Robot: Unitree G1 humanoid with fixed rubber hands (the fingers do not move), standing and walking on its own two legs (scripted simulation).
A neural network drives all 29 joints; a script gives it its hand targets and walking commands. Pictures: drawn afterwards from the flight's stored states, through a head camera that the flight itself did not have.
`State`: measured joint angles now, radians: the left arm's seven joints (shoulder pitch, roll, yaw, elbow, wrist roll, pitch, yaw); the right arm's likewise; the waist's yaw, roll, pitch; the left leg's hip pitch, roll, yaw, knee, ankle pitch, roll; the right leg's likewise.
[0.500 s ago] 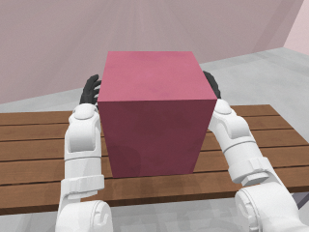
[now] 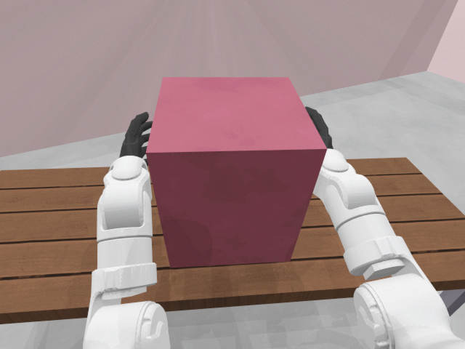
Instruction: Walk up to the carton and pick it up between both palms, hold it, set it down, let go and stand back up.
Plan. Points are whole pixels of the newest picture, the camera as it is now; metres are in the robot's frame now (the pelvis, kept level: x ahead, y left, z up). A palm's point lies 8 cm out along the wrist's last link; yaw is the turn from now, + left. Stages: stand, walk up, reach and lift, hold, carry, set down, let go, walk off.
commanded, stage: hold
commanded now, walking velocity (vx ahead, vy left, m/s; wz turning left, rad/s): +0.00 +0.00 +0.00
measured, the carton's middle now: (229, 173) +0.37 +0.00 +0.18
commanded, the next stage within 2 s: none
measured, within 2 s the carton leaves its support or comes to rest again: neither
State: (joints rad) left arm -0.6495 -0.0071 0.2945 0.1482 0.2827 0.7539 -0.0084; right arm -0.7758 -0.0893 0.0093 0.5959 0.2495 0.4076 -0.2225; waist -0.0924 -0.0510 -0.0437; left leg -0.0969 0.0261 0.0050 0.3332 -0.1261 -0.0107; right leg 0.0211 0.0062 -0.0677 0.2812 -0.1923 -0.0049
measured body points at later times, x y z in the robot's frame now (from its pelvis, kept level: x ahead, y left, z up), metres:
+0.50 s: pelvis +0.00 +0.00 +0.00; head -0.06 +0.03 +0.44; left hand +0.37 +0.16 +0.22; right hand +0.38 -0.15 +0.22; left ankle +0.04 +0.12 -0.75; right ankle -0.02 -0.11 -0.75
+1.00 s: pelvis +0.00 +0.00 +0.00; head -0.06 +0.02 +0.45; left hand +0.38 +0.16 +0.21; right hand +0.38 -0.15 +0.22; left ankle +0.04 +0.12 -0.75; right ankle -0.02 -0.11 -0.75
